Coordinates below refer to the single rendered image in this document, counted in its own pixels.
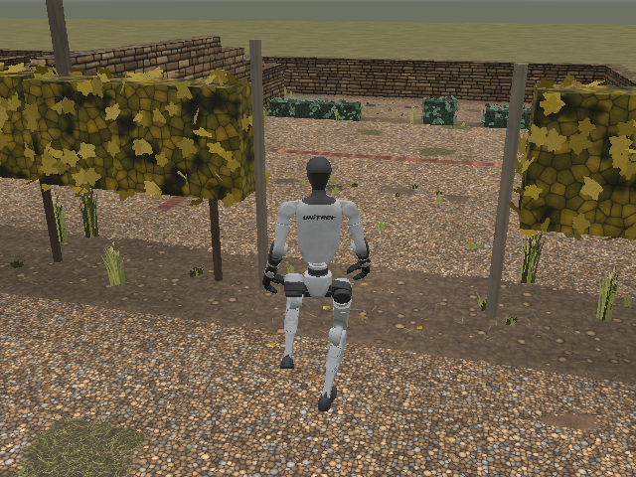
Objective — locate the robot right forearm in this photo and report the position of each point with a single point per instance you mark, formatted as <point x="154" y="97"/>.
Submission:
<point x="364" y="257"/>

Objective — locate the right robot hand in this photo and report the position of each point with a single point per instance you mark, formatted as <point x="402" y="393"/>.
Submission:
<point x="365" y="270"/>

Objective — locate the right robot foot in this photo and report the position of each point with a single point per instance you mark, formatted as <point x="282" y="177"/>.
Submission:
<point x="324" y="402"/>

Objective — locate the robot left upper arm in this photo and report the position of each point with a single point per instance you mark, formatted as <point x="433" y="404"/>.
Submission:
<point x="286" y="211"/>

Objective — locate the robot left forearm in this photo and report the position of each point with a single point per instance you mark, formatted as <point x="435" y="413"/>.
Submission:
<point x="272" y="263"/>

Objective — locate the right robot shin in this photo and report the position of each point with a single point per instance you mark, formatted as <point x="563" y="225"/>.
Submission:
<point x="333" y="362"/>

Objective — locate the left robot hand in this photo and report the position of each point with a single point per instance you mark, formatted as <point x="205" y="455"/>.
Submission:
<point x="276" y="279"/>

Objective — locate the robot right upper arm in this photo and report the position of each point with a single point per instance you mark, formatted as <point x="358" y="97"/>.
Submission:
<point x="350" y="210"/>

